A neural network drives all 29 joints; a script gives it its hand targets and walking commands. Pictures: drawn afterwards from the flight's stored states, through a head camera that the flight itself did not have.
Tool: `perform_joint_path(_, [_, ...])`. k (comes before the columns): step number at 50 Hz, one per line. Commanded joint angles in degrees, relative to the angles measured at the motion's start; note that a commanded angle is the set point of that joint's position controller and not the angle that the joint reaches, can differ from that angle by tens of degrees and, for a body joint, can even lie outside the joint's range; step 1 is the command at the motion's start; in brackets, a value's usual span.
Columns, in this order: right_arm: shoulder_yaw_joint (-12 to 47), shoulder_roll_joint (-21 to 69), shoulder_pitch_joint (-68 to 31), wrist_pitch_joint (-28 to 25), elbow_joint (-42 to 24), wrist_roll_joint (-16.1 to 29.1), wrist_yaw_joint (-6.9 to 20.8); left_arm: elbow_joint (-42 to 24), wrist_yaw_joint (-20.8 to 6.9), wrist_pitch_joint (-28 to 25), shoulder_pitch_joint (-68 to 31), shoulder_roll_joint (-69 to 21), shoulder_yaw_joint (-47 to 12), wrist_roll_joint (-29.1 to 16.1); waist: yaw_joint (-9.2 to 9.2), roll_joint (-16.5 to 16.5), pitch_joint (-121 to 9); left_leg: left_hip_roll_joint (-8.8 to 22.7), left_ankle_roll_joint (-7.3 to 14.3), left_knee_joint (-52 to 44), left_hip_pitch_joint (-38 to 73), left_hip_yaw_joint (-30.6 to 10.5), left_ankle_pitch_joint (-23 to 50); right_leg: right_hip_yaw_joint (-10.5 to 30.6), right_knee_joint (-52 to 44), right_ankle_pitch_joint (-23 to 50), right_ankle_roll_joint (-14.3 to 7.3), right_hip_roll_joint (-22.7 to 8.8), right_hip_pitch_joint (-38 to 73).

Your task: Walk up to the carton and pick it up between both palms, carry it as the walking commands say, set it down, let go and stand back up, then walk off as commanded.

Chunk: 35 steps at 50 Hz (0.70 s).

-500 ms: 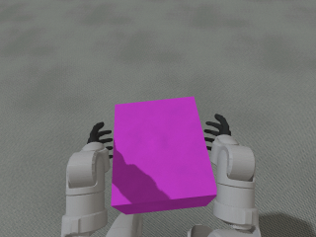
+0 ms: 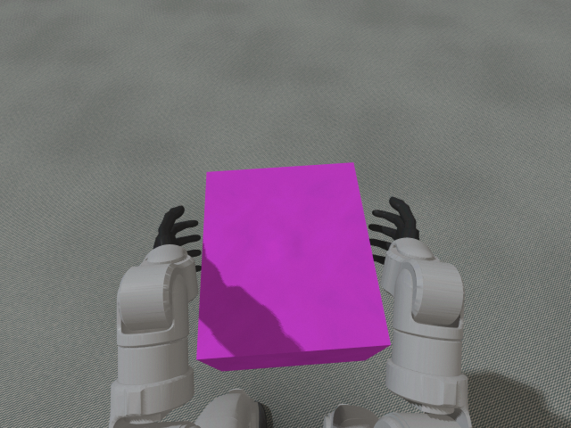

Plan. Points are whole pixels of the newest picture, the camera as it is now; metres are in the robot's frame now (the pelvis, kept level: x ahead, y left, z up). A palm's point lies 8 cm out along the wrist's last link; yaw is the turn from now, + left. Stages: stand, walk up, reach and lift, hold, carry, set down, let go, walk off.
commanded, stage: carry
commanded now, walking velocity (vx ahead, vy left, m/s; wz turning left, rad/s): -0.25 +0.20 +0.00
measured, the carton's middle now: (287, 267) +0.34 -0.01 -0.02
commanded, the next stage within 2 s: none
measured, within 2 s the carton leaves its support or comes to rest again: neither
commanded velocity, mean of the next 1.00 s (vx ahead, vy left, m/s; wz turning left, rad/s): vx -0.23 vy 0.18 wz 0.00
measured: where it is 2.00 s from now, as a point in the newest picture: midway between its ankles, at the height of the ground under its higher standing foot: outside the picture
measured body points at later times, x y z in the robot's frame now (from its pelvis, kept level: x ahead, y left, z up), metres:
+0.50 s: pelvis -0.14 +0.14 +0.01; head -0.11 +0.16 +0.46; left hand +0.15 +0.31 +0.07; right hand +0.18 +0.00 +0.09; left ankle -0.09 +0.22 -0.72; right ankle -0.16 -0.02 -0.62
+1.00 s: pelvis -0.28 +0.23 +0.01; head -0.23 +0.21 +0.45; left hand +0.03 +0.38 +0.07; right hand +0.04 +0.07 +0.07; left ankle -0.28 +0.39 -0.69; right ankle -0.23 +0.06 -0.71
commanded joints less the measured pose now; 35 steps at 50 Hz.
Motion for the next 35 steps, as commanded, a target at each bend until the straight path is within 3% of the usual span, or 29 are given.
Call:
perform_joint_path(1, [42.91,58.2,-34.55,1.64,-4.2,29.9,23.83,-4.4,-26.92,-2.45,-29.48,-56.13,-33.19,-24.83,2.58,-15.61,-28.86,1.03,-2.02,31.37,-11.1,-11.9,-14.81,23.24,-17.14,44.37,-12.7,-28.16,21.82])
perform_joint_path(2, [43.3,57.99,-34.96,0.95,-4.29,30.65,23.92,-5.73,-27.0,-2.43,-33.65,-57.35,-34.44,-25.85,2.24,-7.36,-28.01,1.31,-2.53,31.4,-11.91,-10.74,-11.69,19.02,-15.85,40.97,-10.9,-23.92,21.28])
perform_joint_path(3, [44.82,60.05,-37.53,0.72,-4.21,32.39,23.69,-8.92,-26.99,-2.83,-37.06,-55.4,-33.61,-25.22,2.06,-6.68,-26.39,2.08,-3.54,33.38,-11.57,-9.2,-9.37,16.84,-16.26,38.86,-9.05,-22.26,19.33])
perform_joint_path(5, [44.21,57.99,-34.3,1.46,-3.87,30.77,23.1,-7.03,-27.54,-2.08,-34.04,-56.24,-34.87,-26.7,1.65,-10.58,-23.76,1.62,-4.45,36.58,-8.84,-6.61,-8.19,16.28,-19.11,36.03,-8.36,-21.43,12.74])
perform_joint_path(6, [44.35,57.67,-35.96,1.81,-3.78,31.28,22.65,-2.69,-27.83,-1.67,-30.27,-55.26,-32.94,-25.16,1.27,-12.38,-25.38,2.02,-4.55,30.22,-7.49,-4.85,-8.23,15.49,-17.92,32.51,-7.87,-19.28,14.77])
perform_joint_path(7, [43.94,57.14,-30.73,2.0,0.06,29.45,22.78,-1.84,-27.76,-1.47,-29.4,-55.23,-33.21,-25.01,1.76,-12.27,-22.23,1.63,-4.65,31.9,-7.88,-4.03,-9.2,17.86,-20.84,26.7,-8.61,-21.58,12.17])
perform_joint_path(8, [43.28,57.25,-32.28,2.55,2.15,29.74,23.05,-4.26,-27.85,-1.65,-35.14,-54.96,-33.5,-26.06,1.07,-14.75,-20.66,2.77,-5.01,29.07,-5.73,-4.8,-6.66,14.09,-21.78,19.49,-6.52,-18.41,10.51])
perform_joint_path(9, [43.26,55.4,-23.89,2.57,6.35,28.27,23.17,-0.92,-27.86,-1.81,-27.17,-51.64,-32.31,-24.05,1.24,-15.27,-24.11,2.4,-3.97,26.85,-0.41,-2.23,-7.86,14.31,-25.0,9.03,-5.23,-18.63,7.5])
perform_joint_path(10, [43.66,56.55,-34.79,2.99,0.35,30.42,23.5,-0.43,-27.32,-1.57,-31.33,-54.03,-31.92,-23.63,0.72,-17.93,-23.19,4.65,-3.34,18.69,7.2,-2.65,-7.64,11.62,-27.25,4.76,-2.97,-17.89,2.08])
perform_joint_path(12, [42.03,55.6,-27.13,3.33,5.02,28.84,23.33,0.49,-27.54,-0.44,-30.2,-54.13,-33.32,-24.93,0.33,-18.52,-23.83,5.19,-1.85,6.62,12.59,-2.39,-6.2,9.54,-26.55,-0.34,-1.43,-17.26,0.82])
perform_joint_path(13, [42.19,54.42,-32.68,2.72,0.5,29.06,23.59,-1.11,-27.34,-1.08,-31.39,-54.22,-34.23,-24.24,0.32,-21.21,-25.19,3.35,-1.76,1.88,15.09,0.18,-6.84,10.8,-28.17,-2.2,-0.82,-17.49,2.06])
perform_joint_path(14, [42.94,55.23,-35.55,2.71,-1.36,30.21,24.22,-2.05,-26.98,-1.32,-32.59,-55.73,-35.01,-24.04,0.1,-17.7,-26.44,6.43,-1.04,-5.69,15.53,-3.27,-2.02,11.02,-20.25,5.57,-1.36,-18.48,3.77])
perform_joint_path(16, [41.06,57.75,-27.26,3.23,4.82,28.96,25.25,-2.12,-26.49,-0.84,-32.1,-55.09,-35.75,-23.86,-0.69,1.15,-22.34,7.74,0.58,-20.05,18.42,-8.93,-1.13,1.13,-4.7,-1.07,-0.33,-8.24,-5.02])
perform_joint_path(17, [40.88,59.36,-26.09,3.67,6.15,28.73,25.46,-4.45,-25.88,-1.06,-35.88,-55.52,-36.01,-24.27,-0.34,13.58,-24.73,17.09,4.27,-23.22,21.19,-22.02,8.79,-2.65,10.89,-13.92,2.36,-2.48,-10.72])
perform_joint_path(18, [39.46,57.05,-26.86,2.81,6.2,27.5,26.03,-3.46,-25.83,-1.63,-38.07,-56.33,-37.17,-25.12,-0.2,23.02,-20.72,22.13,6.81,-24.27,12.24,-24.35,20.6,2.05,23.25,-19.92,3.48,3.98,-13.05])
perform_joint_path(19, [39.25,56.53,-27.38,2.24,3.96,28.28,26.55,-7.56,-25.94,-2.16,-40.1,-57.11,-40.48,-27.08,-0.5,18.3,-20.42,18.41,8.2,-25.32,4.04,-17.13,4.69,6.39,33.44,-17.68,1.86,2.85,-7.37])
perform_joint_path(20, [39.74,57.1,-31.13,1.92,0.21,30.73,26.22,-9.37,-25.42,-2.36,-39.79,-57.1,-40.33,-27.81,0.07,13.19,-21.07,15.68,7.58,-21.48,10.41,-14.17,10.28,6.03,34.6,-14.26,2.02,2.74,-10.33])
perform_joint_path(21, [38.04,56.85,-34.74,1.9,-1.27,30.17,26.28,-10.42,-24.92,-2.45,-43.33,-60.4,-41.64,-28.86,0.16,14.41,-19.68,13.55,6.17,-18.24,11.93,-11.29,21.4,7.94,38.03,-13.14,3.4,2.45,-13.04])
perform_joint_path(22, [37.87,57.54,-32.87,2.17,0.56,30.81,25.94,-12.18,-24.31,-2.15,-44.93,-59.94,-42.39,-30.09,0.4,11.67,-22.93,14.0,6.99,-16.61,14.95,-9.63,27.6,5.84,41.02,-11.13,3.45,2.04,-14.16])
perform_joint_path(23, [37.65,58.55,-29.58,2.16,0.84,29.83,25.77,-15.44,-24.15,-2.07,-46.37,-60.08,-43.71,-30.77,0.62,10.38,-27.41,12.86,6.41,-14.35,21.39,-8.83,30.42,5.57,37.65,-10.42,3.54,1.58,-13.22])
perform_joint_path(24, [39.1,56.67,-29.26,2.02,-2.24,29.71,25.86,-12.0,-24.72,-1.79,-39.27,-58.28,-42.77,-29.48,0.65,5.23,-27.33,13.39,6.33,-16.33,20.35,-10.2,27.55,4.08,36.93,-10.87,3.83,1.72,-12.86])
perform_joint_path(25, [37.76,58.84,-26.11,2.74,2.03,28.9,25.42,-13.47,-24.51,-1.33,-42.98,-57.96,-42.96,-30.13,0.76,6.68,-24.22,13.33,7.09,-16.02,20.46,-11.49,29.5,3.63,33.75,-11.97,3.66,2.29,-11.87])
perform_joint_path(26, [37.73,56.3,-26.99,2.71,1.28,28.48,25.17,-8.52,-24.46,-0.91,-38.51,-58.8,-41.08,-28.76,1.08,9.51,-27.72,12.85,7.4,-13.66,26.61,-12.01,38.36,3.49,25.97,-12.83,3.16,2.27,-12.69])
perform_joint_path(28, [37.63,57.45,-25.41,2.24,0.47,28.14,25.1,-11.27,-24.41,-0.67,-38.64,-58.0,-41.49,-28.87,0.46,13.4,-31.1,14.56,10.11,-11.22,33.27,-15.38,57.77,3.52,13.84,-16.71,2.75,3.06,-10.21])
perform_joint_path(29, [37.69,56.46,-25.57,2.56,0.42,28.09,24.83,-5.55,-24.16,-0.3,-31.47,-57.22,-38.23,-26.17,0.32,13.49,-33.86,14.86,9.1,-11.75,35.22,-15.83,61.34,2.4,9.59,-15.22,2.8,3.78,-7.66])
perform_joint_path(32, [40.3,57.38,-27.92,2.01,-0.17,28.22,24.93,-2.9,-25.0,-1.01,-30.38,-56.87,-35.38,-24.49,0.05,10.05,-34.3,15.43,8.73,-15.67,25.88,-14.38,41.96,0.07,-2.09,-5.05,0.91,2.24,5.36])
perform_joint_path(33, [41.28,57.54,-29.56,1.69,-2.01,28.29,24.67,-1.8,-25.78,-1.0,-29.19,-57.5,-34.52,-24.49,0.16,6.9,-35.7,15.08,7.09,-15.17,23.91,-12.78,34.5,0.36,-13.58,1.27,0.49,-0.29,10.03])
perform_joint_path(34, [42.0,56.52,-29.06,1.88,-0.85,28.4,24.77,1.75,-26.02,-0.91,-28.46,-58.03,-34.62,-23.85,0.38,8.43,-35.07,12.41,0.66,-20.51,13.96,-11.29,27.17,1.3,-16.58,3.56,-1.19,-0.93,21.3])
perform_joint_path(35, [42.11,57.76,-28.89,1.31,0.36,28.54,25.18,-2.12,-26.22,-1.84,-31.72,-55.95,-35.49,-23.73,0.91,3.26,-32.75,6.89,-7.0,-19.09,2.41,-5.45,15.65,11.63,-24.44,-2.87,-4.49,-10.79,30.5])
